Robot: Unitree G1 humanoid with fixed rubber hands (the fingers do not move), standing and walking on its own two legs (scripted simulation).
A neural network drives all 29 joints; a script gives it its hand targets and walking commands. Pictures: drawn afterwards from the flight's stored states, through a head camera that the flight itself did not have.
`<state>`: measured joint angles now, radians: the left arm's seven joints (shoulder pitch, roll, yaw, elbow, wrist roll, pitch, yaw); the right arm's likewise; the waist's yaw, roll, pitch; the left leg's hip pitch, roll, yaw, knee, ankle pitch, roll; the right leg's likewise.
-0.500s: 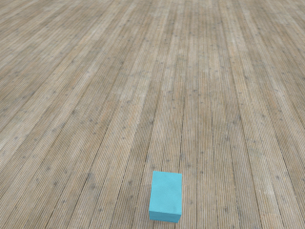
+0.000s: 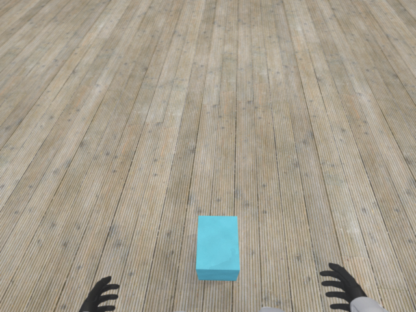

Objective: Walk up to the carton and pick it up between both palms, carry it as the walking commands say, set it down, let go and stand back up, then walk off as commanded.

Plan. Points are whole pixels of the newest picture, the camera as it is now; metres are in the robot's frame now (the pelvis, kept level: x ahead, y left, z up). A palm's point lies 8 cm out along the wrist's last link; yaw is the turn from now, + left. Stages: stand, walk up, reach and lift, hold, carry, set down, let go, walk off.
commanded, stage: reach and lift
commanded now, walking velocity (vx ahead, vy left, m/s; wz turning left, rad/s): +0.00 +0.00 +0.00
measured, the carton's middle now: (217, 248) +0.42 -0.01 -0.65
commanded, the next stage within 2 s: none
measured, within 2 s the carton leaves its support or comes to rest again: neither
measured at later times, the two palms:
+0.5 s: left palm (120, 271) +0.22 +0.23 -0.13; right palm (322, 265) +0.23 -0.23 -0.13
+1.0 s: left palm (157, 218) +0.37 +0.16 -0.17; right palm (291, 220) +0.35 -0.20 -0.17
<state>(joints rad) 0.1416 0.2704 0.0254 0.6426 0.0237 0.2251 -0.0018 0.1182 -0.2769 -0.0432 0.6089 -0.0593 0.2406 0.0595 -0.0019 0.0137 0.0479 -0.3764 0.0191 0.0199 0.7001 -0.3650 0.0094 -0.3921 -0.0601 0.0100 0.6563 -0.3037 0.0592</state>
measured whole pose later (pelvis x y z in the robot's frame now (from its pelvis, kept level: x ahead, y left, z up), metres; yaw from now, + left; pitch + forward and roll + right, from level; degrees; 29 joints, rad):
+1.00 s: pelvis -0.06 -0.01 -0.08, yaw +0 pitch +31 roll -1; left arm -0.83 0.15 0.24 0.86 0.07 0.20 0.05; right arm -0.75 -0.08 -0.26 0.76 -0.05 0.21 -0.14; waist -0.02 -0.01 -0.02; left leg -1.27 0.03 -0.01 1.10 -0.37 -0.02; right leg -1.28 -0.04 0.01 1.05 -0.30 0.04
